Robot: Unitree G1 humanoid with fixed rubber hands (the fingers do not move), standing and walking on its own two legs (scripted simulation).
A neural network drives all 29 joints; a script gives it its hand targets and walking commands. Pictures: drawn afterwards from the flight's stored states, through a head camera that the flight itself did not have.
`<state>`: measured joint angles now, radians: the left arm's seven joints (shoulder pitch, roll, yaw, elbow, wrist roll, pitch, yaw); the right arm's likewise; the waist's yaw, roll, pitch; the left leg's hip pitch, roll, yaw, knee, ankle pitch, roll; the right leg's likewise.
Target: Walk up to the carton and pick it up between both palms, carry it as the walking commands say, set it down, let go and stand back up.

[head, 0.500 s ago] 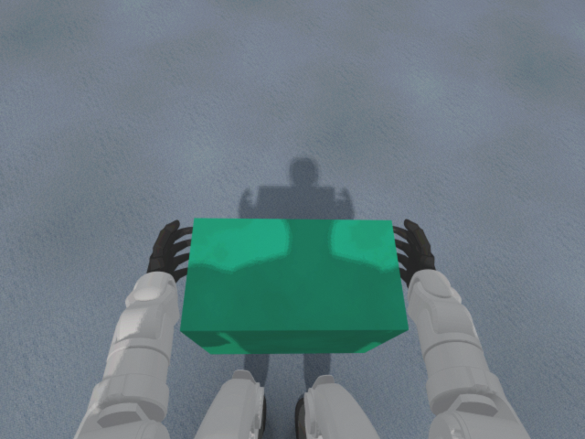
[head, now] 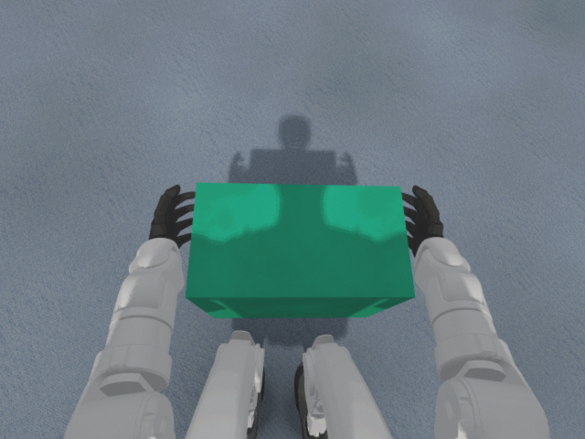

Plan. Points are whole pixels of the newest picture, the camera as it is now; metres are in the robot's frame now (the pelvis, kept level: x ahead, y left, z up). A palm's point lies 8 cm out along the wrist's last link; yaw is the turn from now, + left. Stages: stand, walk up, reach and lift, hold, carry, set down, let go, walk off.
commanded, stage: set down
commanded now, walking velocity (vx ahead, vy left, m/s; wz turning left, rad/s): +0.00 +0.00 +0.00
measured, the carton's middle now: (295, 261) +0.38 -0.01 -0.14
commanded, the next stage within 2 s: none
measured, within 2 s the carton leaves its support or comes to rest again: rests again in 1.82 s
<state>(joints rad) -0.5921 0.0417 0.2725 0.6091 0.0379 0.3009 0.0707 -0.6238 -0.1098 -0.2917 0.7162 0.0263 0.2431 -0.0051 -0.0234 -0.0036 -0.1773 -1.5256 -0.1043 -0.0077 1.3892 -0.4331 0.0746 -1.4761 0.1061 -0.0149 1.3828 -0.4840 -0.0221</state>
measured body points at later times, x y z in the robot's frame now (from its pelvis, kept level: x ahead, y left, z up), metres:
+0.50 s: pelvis -0.01 +0.00 -0.08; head +0.22 +0.02 +0.31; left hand +0.43 +0.18 -0.18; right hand +0.43 -0.20 -0.16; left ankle +0.09 +0.07 -0.57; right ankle +0.07 -0.10 -0.57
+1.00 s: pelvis -0.07 -0.01 -0.15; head +0.28 +0.01 +0.12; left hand +0.44 +0.18 -0.30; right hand +0.44 -0.20 -0.29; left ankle +0.09 +0.07 -0.57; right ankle +0.07 -0.10 -0.57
